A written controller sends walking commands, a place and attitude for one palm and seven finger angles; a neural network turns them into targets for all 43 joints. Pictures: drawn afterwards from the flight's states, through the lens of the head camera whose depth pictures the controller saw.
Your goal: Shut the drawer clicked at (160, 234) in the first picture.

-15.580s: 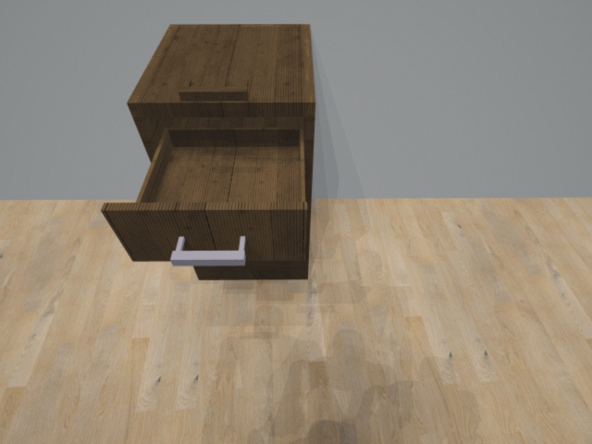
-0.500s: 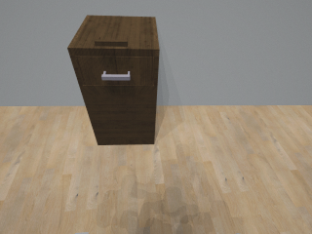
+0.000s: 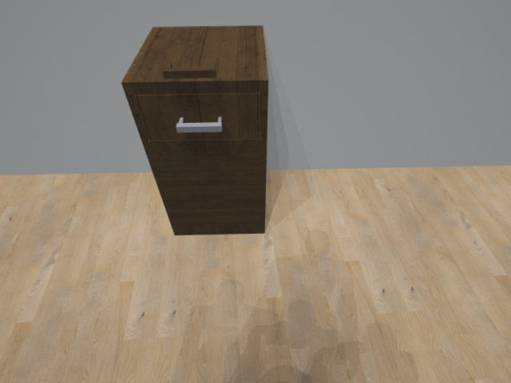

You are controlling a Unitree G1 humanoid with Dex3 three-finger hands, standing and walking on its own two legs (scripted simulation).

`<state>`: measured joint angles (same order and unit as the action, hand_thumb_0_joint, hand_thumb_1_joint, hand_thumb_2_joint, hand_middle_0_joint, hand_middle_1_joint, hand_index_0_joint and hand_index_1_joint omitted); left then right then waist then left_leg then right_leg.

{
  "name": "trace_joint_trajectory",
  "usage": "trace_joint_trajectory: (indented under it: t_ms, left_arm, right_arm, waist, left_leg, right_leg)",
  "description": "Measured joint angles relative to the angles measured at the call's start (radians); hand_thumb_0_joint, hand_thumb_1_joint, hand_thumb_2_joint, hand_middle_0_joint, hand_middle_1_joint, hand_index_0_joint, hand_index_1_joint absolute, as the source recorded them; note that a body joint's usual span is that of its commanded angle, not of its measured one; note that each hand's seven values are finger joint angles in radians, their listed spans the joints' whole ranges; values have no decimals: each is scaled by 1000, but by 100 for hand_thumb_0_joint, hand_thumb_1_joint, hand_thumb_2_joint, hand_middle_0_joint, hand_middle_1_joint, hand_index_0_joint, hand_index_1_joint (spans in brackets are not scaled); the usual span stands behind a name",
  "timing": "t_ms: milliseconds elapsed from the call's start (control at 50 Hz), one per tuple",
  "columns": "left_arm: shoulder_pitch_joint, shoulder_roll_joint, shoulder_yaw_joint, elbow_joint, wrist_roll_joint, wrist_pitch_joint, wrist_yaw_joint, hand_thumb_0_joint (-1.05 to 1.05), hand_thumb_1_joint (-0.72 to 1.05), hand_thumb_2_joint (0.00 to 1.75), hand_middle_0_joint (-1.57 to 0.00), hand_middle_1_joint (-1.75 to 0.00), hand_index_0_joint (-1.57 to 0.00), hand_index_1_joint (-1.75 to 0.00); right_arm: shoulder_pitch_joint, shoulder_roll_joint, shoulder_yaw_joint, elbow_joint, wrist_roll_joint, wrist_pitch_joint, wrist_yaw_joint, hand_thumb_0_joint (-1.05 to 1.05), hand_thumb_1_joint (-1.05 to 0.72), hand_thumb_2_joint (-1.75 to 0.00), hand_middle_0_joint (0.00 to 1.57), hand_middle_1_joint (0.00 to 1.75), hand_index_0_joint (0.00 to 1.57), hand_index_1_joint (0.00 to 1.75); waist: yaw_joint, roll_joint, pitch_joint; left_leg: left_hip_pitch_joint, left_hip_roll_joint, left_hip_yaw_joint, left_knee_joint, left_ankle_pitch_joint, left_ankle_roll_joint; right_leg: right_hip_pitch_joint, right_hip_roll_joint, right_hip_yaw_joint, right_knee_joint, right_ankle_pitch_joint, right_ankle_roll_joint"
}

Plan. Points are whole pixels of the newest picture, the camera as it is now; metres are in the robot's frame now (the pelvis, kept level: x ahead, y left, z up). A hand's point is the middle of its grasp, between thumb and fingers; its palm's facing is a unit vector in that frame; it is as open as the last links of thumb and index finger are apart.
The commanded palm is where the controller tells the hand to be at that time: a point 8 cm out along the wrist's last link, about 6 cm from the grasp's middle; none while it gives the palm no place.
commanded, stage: let the arm hang, fingers relaxed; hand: left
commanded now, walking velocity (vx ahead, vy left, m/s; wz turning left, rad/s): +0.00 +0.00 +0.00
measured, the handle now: (200, 123) +0.87 +0.23 -0.10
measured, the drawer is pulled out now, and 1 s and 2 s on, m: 0.00 0.00 0.00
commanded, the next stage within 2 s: look to check the result in 0.36 s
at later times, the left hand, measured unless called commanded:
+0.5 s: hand out of the picture +0.00 +0.14 -0.18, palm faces +0.06 -0.98 -0.17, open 7.4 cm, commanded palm none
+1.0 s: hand out of the picture +0.01 +0.12 -0.17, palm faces +0.06 -0.98 -0.17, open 7.4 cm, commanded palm none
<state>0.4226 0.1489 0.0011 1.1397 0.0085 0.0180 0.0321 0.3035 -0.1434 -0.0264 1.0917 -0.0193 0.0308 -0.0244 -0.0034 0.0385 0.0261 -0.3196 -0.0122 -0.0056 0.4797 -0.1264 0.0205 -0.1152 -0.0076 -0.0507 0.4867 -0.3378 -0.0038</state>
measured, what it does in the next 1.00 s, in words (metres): stands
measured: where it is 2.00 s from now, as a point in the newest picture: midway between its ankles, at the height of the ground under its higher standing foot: outside the picture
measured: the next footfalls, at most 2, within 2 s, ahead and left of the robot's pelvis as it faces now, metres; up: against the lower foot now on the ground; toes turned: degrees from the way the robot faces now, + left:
none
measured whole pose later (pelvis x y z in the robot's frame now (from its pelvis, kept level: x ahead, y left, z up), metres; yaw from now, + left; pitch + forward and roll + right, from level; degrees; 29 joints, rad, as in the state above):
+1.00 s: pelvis +0.04 -0.03 +0.00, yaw +0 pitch -2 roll +0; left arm 0.33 0.10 0.01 1.13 0.00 -0.01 0.05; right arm 0.28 -0.12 -0.02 1.14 -0.02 0.00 -0.05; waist 0.00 0.00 0.06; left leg -0.26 0.01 -0.01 0.47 -0.18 -0.02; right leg -0.03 0.02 -0.05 0.43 -0.36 -0.03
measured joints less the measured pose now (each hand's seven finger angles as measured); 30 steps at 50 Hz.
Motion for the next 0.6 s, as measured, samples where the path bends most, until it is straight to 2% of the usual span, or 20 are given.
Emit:
trace_joint_trajectory:
  t_ms: [200, 320, 600]
  left_arm:
    - [-102, -56, -1, -32, -2, -22, 4, 0, 91, 90, -21, -31, -21, -31]
    - [-108, -50, 8, -23, -4, -23, 10, 1, 92, 90, -21, -30, -20, -30]
    - [-83, -49, 15, -4, -6, -18, 14, 0, 91, 90, -20, -29, -20, -30]
  right_arm:
    - [23, 40, 4, 35, -1, -16, -7, 0, -91, -89, 19, 30, 20, 30]
    - [31, 52, 2, 48, -1, -24, -13, 0, -91, -89, 19, 30, 20, 30]
    - [-8, 38, 0, 46, 2, -28, -22, 0, -91, -89, 19, 30, 20, 30]
  waist:
    - [-12, -35, 1]
    - [-17, -41, 17]
    - [-4, -30, 37]
  left_leg:
    - [10, 1, 2, -13, -7, -9]
    - [17, 8, -3, -5, -21, -17]
    - [41, 14, -5, 3, -46, -25]
  right_leg:
    - [2, 0, 3, 0, -12, -7]
    - [21, 8, -1, -15, -16, -14]
    - [58, 16, -2, -36, -25, -21]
